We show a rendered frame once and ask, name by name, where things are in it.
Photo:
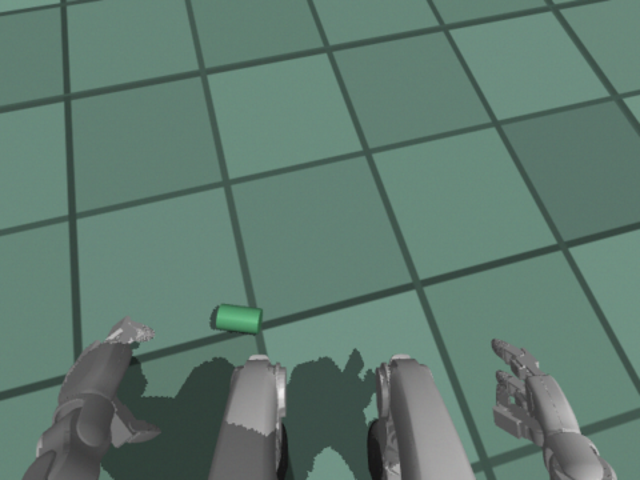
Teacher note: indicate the can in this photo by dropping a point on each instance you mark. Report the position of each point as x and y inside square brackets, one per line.
[239, 318]

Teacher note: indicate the left robot arm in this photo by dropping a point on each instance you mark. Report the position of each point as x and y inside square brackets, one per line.
[80, 435]

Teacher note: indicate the right robot hand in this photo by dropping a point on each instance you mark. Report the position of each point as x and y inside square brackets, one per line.
[541, 408]

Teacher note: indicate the right robot foot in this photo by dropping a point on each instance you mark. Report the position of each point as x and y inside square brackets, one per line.
[375, 462]

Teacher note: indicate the left robot hand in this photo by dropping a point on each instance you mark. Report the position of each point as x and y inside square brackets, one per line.
[100, 369]

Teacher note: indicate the right robot arm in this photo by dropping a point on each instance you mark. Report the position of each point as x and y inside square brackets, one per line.
[572, 456]

